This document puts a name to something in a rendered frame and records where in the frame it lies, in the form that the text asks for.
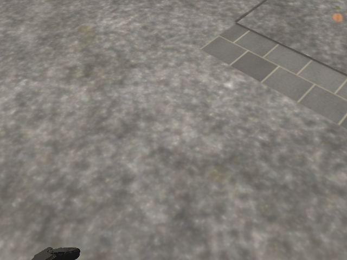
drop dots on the robot left hand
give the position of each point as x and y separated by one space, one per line
58 254

